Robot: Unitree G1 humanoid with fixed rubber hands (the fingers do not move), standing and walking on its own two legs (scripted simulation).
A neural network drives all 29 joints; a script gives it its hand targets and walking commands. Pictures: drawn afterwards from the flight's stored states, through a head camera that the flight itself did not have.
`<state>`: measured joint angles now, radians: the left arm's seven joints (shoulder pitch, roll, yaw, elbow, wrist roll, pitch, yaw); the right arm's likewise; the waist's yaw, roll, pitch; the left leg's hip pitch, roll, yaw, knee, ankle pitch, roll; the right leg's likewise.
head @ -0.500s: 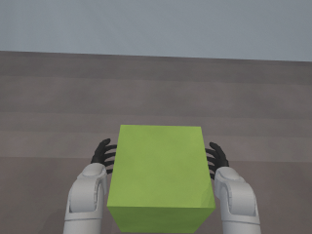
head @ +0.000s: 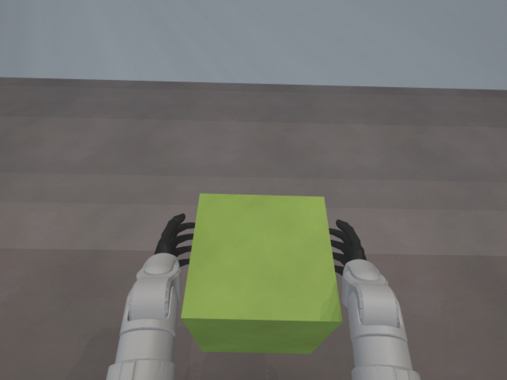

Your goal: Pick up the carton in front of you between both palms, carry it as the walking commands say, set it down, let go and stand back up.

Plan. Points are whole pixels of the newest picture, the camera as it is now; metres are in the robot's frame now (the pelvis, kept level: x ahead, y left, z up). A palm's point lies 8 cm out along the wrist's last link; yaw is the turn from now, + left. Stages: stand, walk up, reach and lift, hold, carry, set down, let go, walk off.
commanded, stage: carry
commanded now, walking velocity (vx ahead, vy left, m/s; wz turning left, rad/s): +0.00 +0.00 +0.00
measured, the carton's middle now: (259, 279) +0.30 +0.00 -0.04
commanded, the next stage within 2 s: hold in 0.84 s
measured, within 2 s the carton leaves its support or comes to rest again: neither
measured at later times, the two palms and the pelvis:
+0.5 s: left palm (157, 279) +0.26 +0.16 +0.04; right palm (353, 285) +0.26 -0.14 +0.04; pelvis -0.03 +0.01 +0.00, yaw +0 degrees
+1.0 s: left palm (138, 297) +0.23 +0.18 +0.04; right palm (338, 288) +0.25 -0.12 +0.04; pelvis -0.04 +0.01 +0.01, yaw +7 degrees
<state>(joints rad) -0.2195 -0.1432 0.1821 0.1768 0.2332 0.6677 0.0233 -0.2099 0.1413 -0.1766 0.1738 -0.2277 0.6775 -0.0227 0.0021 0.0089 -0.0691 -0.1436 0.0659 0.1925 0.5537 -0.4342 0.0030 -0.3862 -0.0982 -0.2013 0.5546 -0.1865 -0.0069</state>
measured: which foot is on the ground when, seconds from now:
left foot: down 0.00-1.00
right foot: down 0.00-1.00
